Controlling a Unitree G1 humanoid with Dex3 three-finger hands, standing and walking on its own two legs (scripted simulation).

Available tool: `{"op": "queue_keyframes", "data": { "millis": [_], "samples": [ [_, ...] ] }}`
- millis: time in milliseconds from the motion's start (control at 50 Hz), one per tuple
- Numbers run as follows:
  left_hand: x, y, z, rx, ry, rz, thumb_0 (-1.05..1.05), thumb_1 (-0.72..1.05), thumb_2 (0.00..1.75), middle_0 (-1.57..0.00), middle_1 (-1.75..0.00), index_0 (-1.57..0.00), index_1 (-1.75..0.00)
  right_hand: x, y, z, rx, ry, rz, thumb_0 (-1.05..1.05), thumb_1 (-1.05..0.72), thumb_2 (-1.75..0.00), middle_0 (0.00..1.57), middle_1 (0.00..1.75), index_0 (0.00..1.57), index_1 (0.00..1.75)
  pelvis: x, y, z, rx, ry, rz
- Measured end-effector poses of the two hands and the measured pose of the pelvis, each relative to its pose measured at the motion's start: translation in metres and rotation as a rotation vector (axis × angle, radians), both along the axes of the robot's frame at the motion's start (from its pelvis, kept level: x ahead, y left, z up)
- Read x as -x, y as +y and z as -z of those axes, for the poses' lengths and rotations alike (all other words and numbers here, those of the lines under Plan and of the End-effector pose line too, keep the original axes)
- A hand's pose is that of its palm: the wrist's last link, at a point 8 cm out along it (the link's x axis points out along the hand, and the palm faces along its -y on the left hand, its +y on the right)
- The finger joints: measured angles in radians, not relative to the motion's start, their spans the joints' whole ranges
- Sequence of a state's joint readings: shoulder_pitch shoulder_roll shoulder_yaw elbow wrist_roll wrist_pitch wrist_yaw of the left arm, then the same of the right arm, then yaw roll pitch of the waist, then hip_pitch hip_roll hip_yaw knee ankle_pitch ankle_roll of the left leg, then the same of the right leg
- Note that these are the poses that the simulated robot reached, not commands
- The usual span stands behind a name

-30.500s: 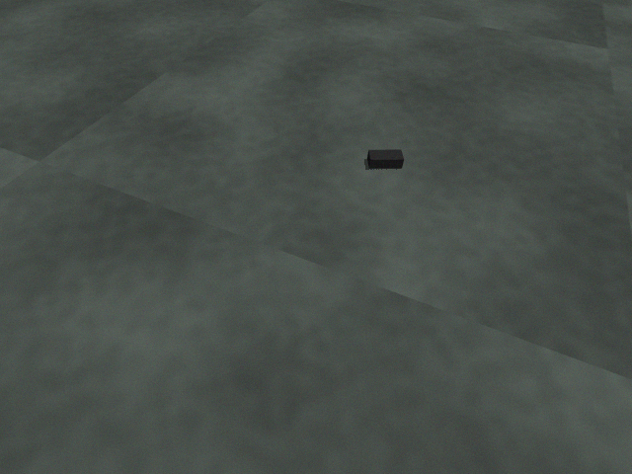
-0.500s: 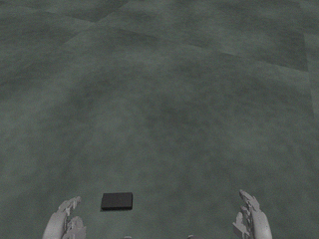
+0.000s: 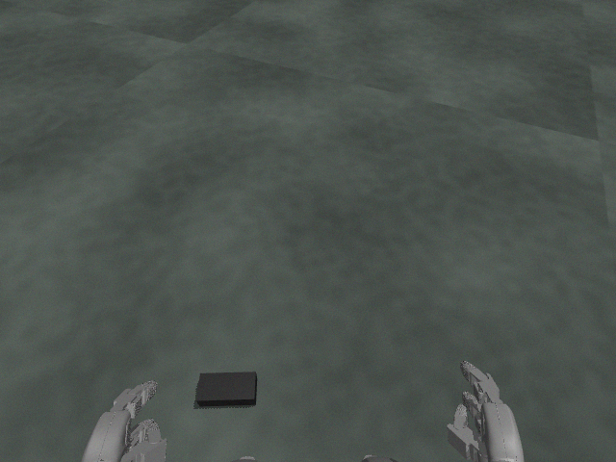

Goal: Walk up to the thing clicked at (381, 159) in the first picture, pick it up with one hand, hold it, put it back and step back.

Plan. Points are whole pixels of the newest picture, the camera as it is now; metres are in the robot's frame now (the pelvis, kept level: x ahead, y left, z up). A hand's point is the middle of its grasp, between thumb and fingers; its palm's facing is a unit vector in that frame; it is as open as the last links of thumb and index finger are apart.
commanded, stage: home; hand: left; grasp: from above
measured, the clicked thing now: (228, 389) +0.44 +0.21 -0.69
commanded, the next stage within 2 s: stand in 0.74 s
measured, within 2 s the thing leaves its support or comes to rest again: neither
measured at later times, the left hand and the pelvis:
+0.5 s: hand (163, 439) +0.17 +0.18 -0.04, palm faces +0.05 -0.98 -0.20, open 7.4 cm; pelvis +0.01 +0.00 +0.00, yaw +0 degrees
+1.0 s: hand (142, 460) +0.16 +0.22 -0.09, palm faces +0.02 -0.95 -0.32, open 7.4 cm; pelvis +0.00 +0.00 +0.02, yaw +0 degrees
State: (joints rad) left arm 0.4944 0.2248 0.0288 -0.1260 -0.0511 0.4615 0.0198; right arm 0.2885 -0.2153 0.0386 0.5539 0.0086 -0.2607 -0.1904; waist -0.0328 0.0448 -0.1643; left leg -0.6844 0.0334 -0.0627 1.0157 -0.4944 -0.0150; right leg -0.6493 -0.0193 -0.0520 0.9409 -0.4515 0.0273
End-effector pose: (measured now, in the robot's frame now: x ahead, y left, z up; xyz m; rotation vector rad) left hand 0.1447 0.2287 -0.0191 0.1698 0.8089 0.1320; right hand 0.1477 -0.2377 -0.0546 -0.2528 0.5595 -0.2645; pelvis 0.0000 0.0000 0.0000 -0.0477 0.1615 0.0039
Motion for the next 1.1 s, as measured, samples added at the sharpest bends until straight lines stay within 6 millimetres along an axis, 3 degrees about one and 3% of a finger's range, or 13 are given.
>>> {"op": "queue_keyframes", "data": {
  "millis": [840, 920, 1000, 1100],
  "samples": [
    [-0.009, 0.002, 0.001, 0.0, 0.002, 0.003, 0.01, 0.9, 0.9, -0.2, -0.3, -0.2, -0.29, -0.005, 0.002, 0.003, -0.002, 0.034, 0.007, 0.01, -0.9, -0.9, 0.21, 0.3, 0.2, 0.3, -0.009, 0.003, 0.001, 0.004, 0.016, 0.002],
    [-0.013, 0.014, 0.02, -0.09, -0.024, 0.036, 0.01, 0.9, 0.9, -0.21, -0.3, -0.21, -0.3, 0.001, -0.003, 0.02, 0.047, 0.252, -0.134, 0.01, -0.9, -0.9, 0.21, 0.3, 0.2, 0.3, -0.001, 0.002, -0.008, -0.025, -0.073, 0.002],
    [0.001, 0.033, 0.036, -0.126, 0.05, 0.021, 0.01, 0.9, 0.9, -0.21, -0.3, -0.21, -0.3, 0.015, -0.016, 0.024, 0.024, 0.394, -0.137, 0.01, -0.9, -0.9, 0.21, 0.3, 0.2, 0.3, 0.002, 0.002, -0.017, -0.045, -0.118, 0.004],
    [0.034, 0.051, 0.049, -0.14, 0.178, -0.028, 0.01, 0.9, 0.9, -0.21, -0.3, -0.21, -0.3, 0.036, -0.03, 0.021, 0.006, 0.475, -0.073, 0.01, -0.9, -0.9, 0.21, 0.3, 0.2, 0.3, 0.001, 0.004, -0.026, -0.046, -0.147, 0.004]
  ]
}}
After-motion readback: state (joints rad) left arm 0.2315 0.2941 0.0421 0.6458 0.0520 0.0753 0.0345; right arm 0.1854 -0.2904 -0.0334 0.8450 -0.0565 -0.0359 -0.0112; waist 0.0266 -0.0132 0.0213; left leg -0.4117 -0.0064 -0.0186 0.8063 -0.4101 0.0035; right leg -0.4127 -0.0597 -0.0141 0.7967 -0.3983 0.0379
